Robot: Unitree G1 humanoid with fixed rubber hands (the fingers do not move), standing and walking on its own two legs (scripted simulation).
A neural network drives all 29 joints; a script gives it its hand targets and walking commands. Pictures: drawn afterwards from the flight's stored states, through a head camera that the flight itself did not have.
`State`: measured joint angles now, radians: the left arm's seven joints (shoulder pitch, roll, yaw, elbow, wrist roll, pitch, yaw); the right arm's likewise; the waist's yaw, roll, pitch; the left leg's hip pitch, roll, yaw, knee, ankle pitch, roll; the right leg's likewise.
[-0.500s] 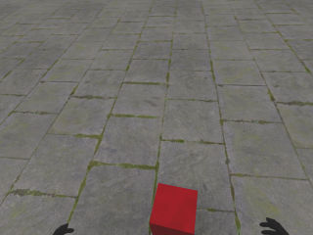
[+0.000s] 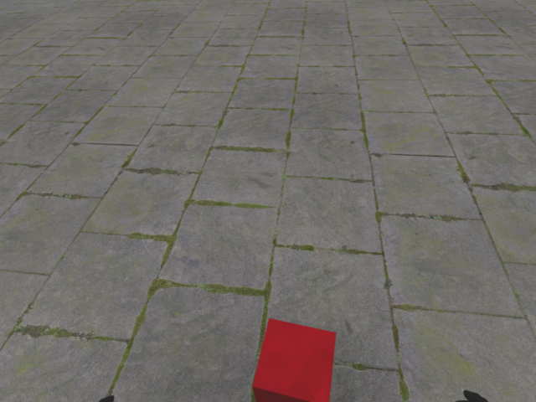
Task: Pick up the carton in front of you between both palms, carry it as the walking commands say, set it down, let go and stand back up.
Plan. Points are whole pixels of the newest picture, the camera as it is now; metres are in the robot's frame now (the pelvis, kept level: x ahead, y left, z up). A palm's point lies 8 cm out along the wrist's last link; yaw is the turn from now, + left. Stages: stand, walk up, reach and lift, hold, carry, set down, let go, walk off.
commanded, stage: stand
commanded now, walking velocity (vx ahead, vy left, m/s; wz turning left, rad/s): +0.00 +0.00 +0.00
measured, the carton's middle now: (295, 372) +0.39 -0.03 -0.65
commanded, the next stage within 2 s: none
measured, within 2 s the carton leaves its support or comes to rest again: neither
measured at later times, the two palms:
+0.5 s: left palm out of the picture +0.08 +0.31 -0.09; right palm out of the picture +0.08 -0.30 -0.10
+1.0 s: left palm out of the picture +0.07 +0.31 -0.09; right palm out of the picture +0.07 -0.30 -0.10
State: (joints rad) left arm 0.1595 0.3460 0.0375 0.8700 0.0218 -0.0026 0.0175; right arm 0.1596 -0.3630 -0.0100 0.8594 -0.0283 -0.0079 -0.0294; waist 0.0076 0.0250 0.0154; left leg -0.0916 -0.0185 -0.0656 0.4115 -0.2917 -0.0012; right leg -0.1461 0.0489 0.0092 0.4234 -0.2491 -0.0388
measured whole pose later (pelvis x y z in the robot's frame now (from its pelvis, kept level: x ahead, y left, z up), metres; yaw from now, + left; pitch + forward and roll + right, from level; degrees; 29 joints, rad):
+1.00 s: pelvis -0.02 +0.00 +0.01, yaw +0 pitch -2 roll +0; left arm 0.11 0.38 0.01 1.05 0.01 -0.01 0.01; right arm 0.13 -0.39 0.01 1.03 -0.02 -0.02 -0.02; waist 0.01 0.02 0.03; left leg -0.07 -0.02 -0.06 0.32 -0.21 0.00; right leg -0.12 0.04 0.02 0.33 -0.17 -0.03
